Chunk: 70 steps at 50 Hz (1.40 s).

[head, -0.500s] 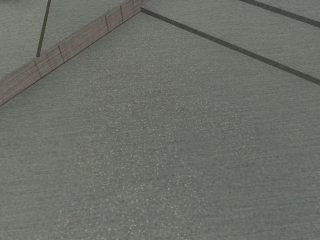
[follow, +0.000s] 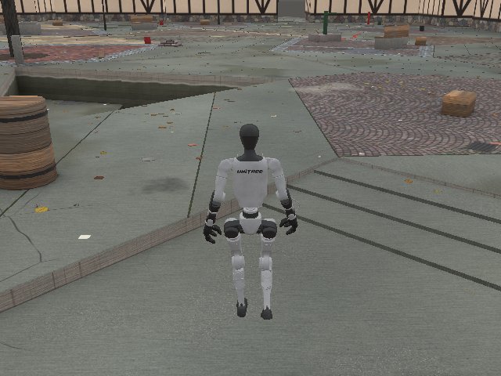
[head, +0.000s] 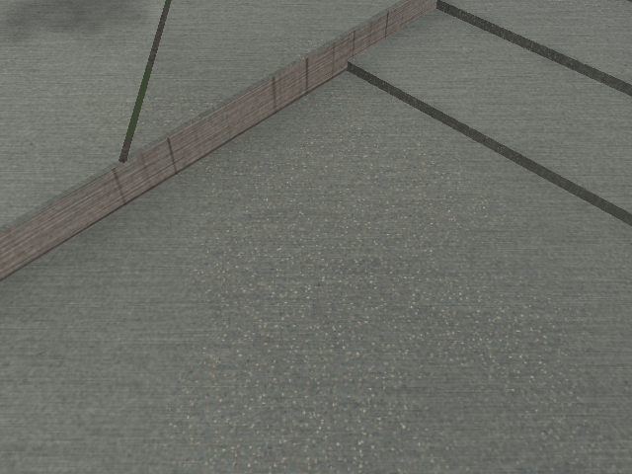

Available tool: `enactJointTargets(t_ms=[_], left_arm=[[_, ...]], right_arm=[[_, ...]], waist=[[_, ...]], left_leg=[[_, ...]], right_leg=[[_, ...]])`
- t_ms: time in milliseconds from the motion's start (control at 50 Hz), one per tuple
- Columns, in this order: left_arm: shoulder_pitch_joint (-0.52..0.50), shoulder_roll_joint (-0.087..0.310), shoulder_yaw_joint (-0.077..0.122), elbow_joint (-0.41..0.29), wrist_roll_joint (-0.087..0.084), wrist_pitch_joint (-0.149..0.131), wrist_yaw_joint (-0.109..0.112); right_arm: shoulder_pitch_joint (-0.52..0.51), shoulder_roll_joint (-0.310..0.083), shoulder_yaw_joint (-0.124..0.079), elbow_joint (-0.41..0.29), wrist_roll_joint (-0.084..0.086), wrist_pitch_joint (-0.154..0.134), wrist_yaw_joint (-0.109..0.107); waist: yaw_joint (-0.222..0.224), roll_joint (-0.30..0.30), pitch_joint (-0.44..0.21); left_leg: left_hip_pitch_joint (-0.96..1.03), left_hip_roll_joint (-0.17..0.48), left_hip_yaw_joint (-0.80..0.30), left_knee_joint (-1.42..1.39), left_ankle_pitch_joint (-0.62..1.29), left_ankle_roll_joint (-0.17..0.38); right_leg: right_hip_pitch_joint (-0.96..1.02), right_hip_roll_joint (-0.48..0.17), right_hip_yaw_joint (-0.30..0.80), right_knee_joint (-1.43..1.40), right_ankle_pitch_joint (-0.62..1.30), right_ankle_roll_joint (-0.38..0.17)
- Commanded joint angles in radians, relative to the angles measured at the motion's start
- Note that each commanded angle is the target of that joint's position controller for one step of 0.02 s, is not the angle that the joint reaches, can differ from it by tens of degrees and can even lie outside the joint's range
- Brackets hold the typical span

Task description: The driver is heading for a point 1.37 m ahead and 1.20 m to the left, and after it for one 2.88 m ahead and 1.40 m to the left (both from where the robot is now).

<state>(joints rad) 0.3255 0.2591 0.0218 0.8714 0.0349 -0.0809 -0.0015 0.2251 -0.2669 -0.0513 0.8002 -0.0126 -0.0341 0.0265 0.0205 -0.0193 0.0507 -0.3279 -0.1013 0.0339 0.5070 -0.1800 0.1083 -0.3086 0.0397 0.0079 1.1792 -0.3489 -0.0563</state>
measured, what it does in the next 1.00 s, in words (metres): walks ahead, turning left: right foot, then left foot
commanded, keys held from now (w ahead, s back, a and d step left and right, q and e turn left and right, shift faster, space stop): w+q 1.00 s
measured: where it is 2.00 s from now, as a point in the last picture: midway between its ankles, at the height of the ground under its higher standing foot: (153, 319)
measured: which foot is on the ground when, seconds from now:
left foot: down 0.00-0.42, up 0.44-0.92, down 0.94-1.00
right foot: up 0.00-0.38, down 0.40-0.96, up 0.98-1.00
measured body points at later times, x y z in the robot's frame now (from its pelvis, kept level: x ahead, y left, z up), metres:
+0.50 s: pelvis +0.27 -0.02 +0.00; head +0.29 -0.03 +0.45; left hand +0.38 +0.26 -0.08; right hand +0.37 -0.30 -0.13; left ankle +0.11 +0.05 -0.66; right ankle +0.35 -0.10 -0.73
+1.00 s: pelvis +0.48 +0.11 -0.01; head +0.50 +0.14 +0.43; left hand +0.33 +0.33 -0.15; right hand +0.79 +0.02 -0.10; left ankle +0.51 +0.20 -0.73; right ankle +0.39 -0.10 -0.66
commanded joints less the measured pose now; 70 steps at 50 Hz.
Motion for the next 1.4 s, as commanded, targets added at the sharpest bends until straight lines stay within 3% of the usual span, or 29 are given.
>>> enactJointTargets(t_ms=[20, 100, 200, 280, 340, 380, 400, 420, 440, 460, 480, 500, 540, 620, 760, 840, 880, 920, 940, 960, 980, 1000, 1020, 1060, 1100, 1160, 1260, 1340, 1400], left_arm=[[0.003, 0.1, 0.018, -0.093, 0.015, 0.004, -0.008], [-0.074, 0.078, 0.01, -0.137, 0.017, 0.032, -0.012], [-0.28, 0.063, 0.001, -0.209, 0.007, 0.031, -0.021], [-0.384, 0.069, -0.006, -0.253, -0.003, 0.02, -0.023], [-0.338, 0.099, 0.0, -0.256, -0.008, 0.008, -0.017], [-0.166, 0.135, 0.017, -0.208, -0.009, -0.006, -0.001], [-0.044, 0.189, 0.035, -0.19, 0.007, -0.018, 0.015], [0.074, 0.264, 0.053, -0.195, 0.029, -0.015, 0.033], [0.041, 0.301, 0.067, -0.188, 0.015, 0.005, 0.03], [-0.021, 0.2, 0.053, -0.2, 0.006, 0.014, 0.024], [-0.065, 0.12, 0.034, -0.206, -0.001, 0.013, 0.018], [-0.088, 0.094, 0.026, -0.2, 0.002, 0.01, 0.015], [-0.069, 0.094, 0.026, -0.175, -0.004, -0.005, 0.015], [-0.023, 0.111, 0.038, -0.145, -0.019, -0.029, 0.004], [0.037, 0.128, 0.049, -0.098, -0.017, -0.022, 0.002], [0.091, 0.158, 0.058, -0.065, -0.014, -0.005, 0.011], [0.1, 0.183, 0.063, -0.053, -0.012, 0.008, 0.018], [0.102, 0.21, 0.066, -0.049, -0.014, 0.025, 0.023], [0.091, 0.201, 0.062, -0.066, -0.014, 0.028, 0.023], [0.123, 0.084, 0.032, -0.136, -0.019, 0.023, 0.007], [0.036, 0.13, 0.043, -0.186, -0.007, 0.016, 0.0], [-0.07, 0.146, 0.046, -0.208, -0.006, 0.013, -0.004], [-0.066, 0.126, 0.035, -0.205, -0.017, 0.002, -0.005], [-0.018, 0.119, 0.034, -0.181, 0.004, 0.019, -0.005], [0.014, 0.111, 0.034, -0.169, 0.019, 0.05, -0.012], [-0.063, 0.09, 0.031, -0.192, 0.015, 0.064, -0.018], [-0.265, 0.089, 0.027, -0.245, 0.009, 0.056, -0.022], [-0.378, 0.088, 0.019, -0.282, 0.0, 0.04, -0.033], [-0.339, 0.112, 0.024, -0.281, -0.006, 0.029, -0.027]], right_arm=[[0.074, -0.111, -0.029, -0.019, 0.006, -0.013, -0.006], [0.128, -0.148, -0.042, -0.003, 0.014, -0.028, -0.01], [0.222, -0.154, -0.05, 0.01, 0.017, -0.019, -0.017], [0.274, -0.162, -0.054, 0.008, 0.002, -0.013, -0.026], [0.223, -0.18, -0.06, -0.017, -0.006, -0.011, -0.036], [0.167, -0.193, -0.062, -0.033, -0.002, -0.017, -0.031], [0.169, -0.157, -0.051, -0.041, 0.012, -0.026, -0.02], [0.211, -0.065, -0.028, -0.072, 0.036, -0.033, -0.021], [0.278, -0.092, -0.028, -0.101, 0.022, -0.024, -0.023], [0.253, -0.138, -0.035, -0.06, -0.005, -0.005, -0.029], [0.179, -0.133, -0.033, -0.06, -0.013, -0.001, -0.017], [0.154, -0.11, -0.031, -0.065, -0.012, 0.004, -0.007], [0.139, -0.102, -0.03, -0.068, -0.028, 0.025, 0.011], [0.053, -0.087, -0.026, -0.111, -0.026, 0.039, 0.03], [-0.169, -0.047, 0.0, -0.187, -0.022, 0.033, 0.054], [-0.253, -0.052, 0.004, -0.226, -0.029, 0.031, 0.06], [-0.229, -0.063, -0.002, -0.227, -0.035, 0.032, 0.051], [-0.05, -0.094, -0.022, -0.179, -0.044, 0.021, 0.033], [0.126, -0.139, -0.045, -0.123, -0.053, 0.014, 0.018], [0.174, -0.261, -0.075, -0.125, -0.049, 0.014, 0.002], [0.195, -0.303, -0.088, -0.152, -0.011, 0.023, -0.006], [0.178, -0.275, -0.083, -0.123, -0.001, 0.028, -0.015], [0.135, -0.22, -0.068, -0.112, 0.003, 0.025, -0.022], [0.054, -0.159, -0.047, -0.113, 0.008, 0.012, -0.025], [0.042, -0.144, -0.041, -0.114, 0.011, -0.007, -0.018], [0.092, -0.168, -0.049, -0.087, 0.01, -0.019, -0.014], [0.194, -0.171, -0.053, -0.053, 0.01, -0.02, -0.018], [0.251, -0.183, -0.057, -0.033, 0.004, -0.023, -0.026], [0.215, -0.201, -0.061, -0.038, 0.0, -0.023, -0.035]], waist=[[0.007, 0.035, -0.013], [0.0, 0.065, -0.018], [-0.075, 0.083, -0.013], [-0.114, 0.092, -0.022], [-0.071, 0.109, -0.036], [0.017, 0.088, -0.102], [0.071, 0.008, -0.2], [0.089, -0.141, -0.339], [0.023, -0.287, -0.359], [0.002, -0.105, -0.214], [0.009, -0.011, -0.111], [-0.009, -0.024, -0.059], [-0.025, -0.088, -0.034], [-0.03, -0.076, -0.044], [0.015, -0.069, 0.013], [0.039, -0.068, 0.034], [0.02, -0.082, 0.004], [-0.062, -0.075, -0.113], [-0.141, -0.017, -0.216], [-0.112, 0.201, -0.334], [-0.143, 0.197, -0.405], [-0.144, 0.089, -0.253], [-0.098, 0.059, -0.137], [-0.008, 0.038, -0.058], [0.017, 0.053, -0.083], [0.002, 0.058, -0.057], [-0.072, 0.079, -0.013], [-0.113, 0.084, -0.002], [-0.077, 0.102, -0.01]], left_leg=[[0.153, 0.278, -0.398, -0.293, 0.175, 0.173], [0.105, 0.222, -0.326, -0.327, 0.24, 0.172], [0.179, 0.184, -0.33, -0.297, 0.273, 0.114], [0.276, 0.204, -0.382, -0.221, 0.375, 0.107], [0.267, 0.221, -0.432, -0.152, 0.406, 0.072], [0.198, 0.173, -0.423, 0.007, 0.476, 0.03], [0.118, 0.111, -0.363, 0.214, 0.379, 0.003], [-0.078, 0.021, -0.23, 0.488, -0.04, -0.026], [-0.282, -0.038, -0.145, 0.646, -0.405, -0.031], [-0.338, 0.057, -0.152, 0.725, -0.32, -0.029], [-0.324, 0.084, -0.142, 0.704, -0.237, -0.036], [-0.298, 0.111, -0.132, 0.662, -0.194, -0.046], [-0.267, 0.134, -0.109, 0.641, -0.157, -0.061], [-0.342, 0.15, -0.101, 0.63, -0.056, -0.078], [-0.341, 0.162, -0.019, 0.313, 0.152, -0.079], [-0.29, 0.139, 0.055, 0.166, 0.06, -0.03], [-0.205, 0.085, 0.097, 0.122, -0.047, 0.009], [0.02, 0.002, 0.113, 0.048, -0.098, 0.059], [0.281, 0.031, 0.03, -0.003, -0.085, 0.098], [0.61, 0.344, -0.431, -0.043, -0.21, 0.202], [0.682, 0.472, -0.848, -0.206, -0.103, 0.294], [0.609, 0.425, -0.655, -0.206, -0.004, 0.263], [0.453, 0.389, -0.522, -0.209, 0.122, 0.231], [0.239, 0.279, -0.368, -0.239, 0.293, 0.168], [0.176, 0.238, -0.319, -0.256, 0.369, 0.168], [0.15, 0.21, -0.312, -0.296, 0.302, 0.164], [0.24, 0.204, -0.357, -0.301, 0.228, 0.138], [0.304, 0.216, -0.386, -0.241, 0.328, 0.125], [0.286, 0.229, -0.424, -0.183, 0.396, 0.079]], right_leg=[[-0.247, -0.105, 0.056, -0.018, 0.031, 0.032], [-0.27, -0.111, 0.012, -0.163, 0.115, 0.086], [-0.319, -0.095, 0.002, -0.412, 0.31, 0.115], [-0.319, -0.06, 0.008, -0.526, 0.308, 0.105], [-0.174, -0.036, 0.031, -0.632, 0.233, 0.076], [0.097, -0.004, 0.02, -0.732, 0.201, 0.042], [0.303, -0.121, 0.124, -0.769, 0.142, 0.0], [0.55, -0.393, 0.425, -0.805, -0.013, -0.065], [0.567, -0.507, 0.793, -0.9, -0.078, -0.159], [0.438, -0.473, 0.697, -0.895, -0.157, -0.16], [0.319, -0.405, 0.531, -0.916, -0.1, -0.137], [0.239, -0.353, 0.397, -0.95, 0.02, -0.109], [0.18, -0.291, 0.239, -0.978, 0.202, -0.085], [0.21, -0.3, 0.108, -1.014, 0.373, -0.106], [0.243, -0.271, -0.096, -1.022, 0.454, -0.082], [0.337, -0.305, -0.151, -0.97, 0.563, -0.061], [0.382, -0.311, -0.195, -0.849, 0.849, -0.045], [0.368, -0.302, -0.236, -0.549, 1.033, -0.03], [0.209, -0.279, -0.251, -0.295, 0.85, -0.001], [-0.188, -0.17, -0.246, 0.045, 0.128, 0.052], [-0.402, -0.025, -0.063, 0.232, -0.207, 0.081], [-0.497, -0.094, 0.021, 0.229, -0.103, 0.069], [-0.46, -0.131, 0.012, 0.142, -0.015, 0.065], [-0.314, -0.169, 0.016, 0.002, 0.008, 0.075], [-0.247, -0.161, 0.003, -0.037, 0.018, 0.091], [-0.299, -0.153, -0.009, -0.133, 0.11, 0.11], [-0.395, -0.13, 0.008, -0.366, 0.282, 0.117], [-0.366, -0.088, 0.009, -0.516, 0.315, 0.103], [-0.206, -0.06, 0.024, -0.618, 0.272, 0.074]])
Velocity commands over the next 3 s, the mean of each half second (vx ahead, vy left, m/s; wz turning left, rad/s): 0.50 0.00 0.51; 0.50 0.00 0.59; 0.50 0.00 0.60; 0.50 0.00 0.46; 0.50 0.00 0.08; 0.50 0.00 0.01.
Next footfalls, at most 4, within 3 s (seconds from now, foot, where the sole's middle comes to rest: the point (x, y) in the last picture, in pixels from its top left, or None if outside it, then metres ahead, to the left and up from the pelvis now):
0.40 right None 0.39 -0.09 -0.77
0.94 left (227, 441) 0.54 0.22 -0.77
1.46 right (208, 301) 0.89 0.31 -0.77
1.98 left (73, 324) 0.81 0.62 -0.77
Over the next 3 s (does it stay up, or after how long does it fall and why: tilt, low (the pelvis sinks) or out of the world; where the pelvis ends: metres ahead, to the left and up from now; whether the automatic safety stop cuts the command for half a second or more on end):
stays up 1.10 0.92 0.17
